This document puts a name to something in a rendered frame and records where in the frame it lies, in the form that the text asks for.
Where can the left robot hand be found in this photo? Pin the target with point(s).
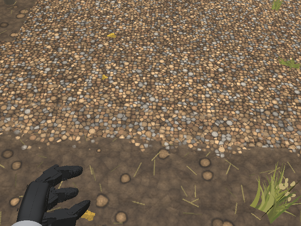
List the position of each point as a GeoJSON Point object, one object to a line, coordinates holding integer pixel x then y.
{"type": "Point", "coordinates": [41, 196]}

